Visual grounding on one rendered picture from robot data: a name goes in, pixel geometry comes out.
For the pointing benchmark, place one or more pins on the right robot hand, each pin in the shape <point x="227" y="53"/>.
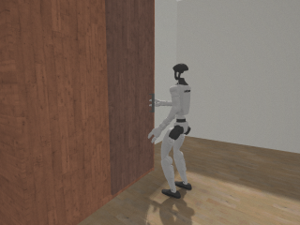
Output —
<point x="158" y="102"/>

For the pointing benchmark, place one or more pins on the left robot hand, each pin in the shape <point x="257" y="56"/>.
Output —
<point x="156" y="132"/>

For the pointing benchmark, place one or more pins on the robot left foot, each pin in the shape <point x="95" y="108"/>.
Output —
<point x="169" y="192"/>

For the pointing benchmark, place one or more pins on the handle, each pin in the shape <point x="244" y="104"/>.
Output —
<point x="37" y="117"/>
<point x="153" y="103"/>

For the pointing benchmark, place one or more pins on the left robot upper arm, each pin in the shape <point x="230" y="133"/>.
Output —
<point x="174" y="90"/>

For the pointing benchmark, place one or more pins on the robot right thigh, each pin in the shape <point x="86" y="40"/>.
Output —
<point x="177" y="154"/>

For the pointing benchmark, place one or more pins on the robot right forearm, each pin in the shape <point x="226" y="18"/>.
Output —
<point x="166" y="103"/>

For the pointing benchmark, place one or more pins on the robot left forearm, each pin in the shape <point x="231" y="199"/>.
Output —
<point x="168" y="119"/>

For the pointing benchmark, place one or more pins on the wardrobe door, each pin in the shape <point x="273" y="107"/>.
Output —
<point x="130" y="79"/>
<point x="60" y="52"/>

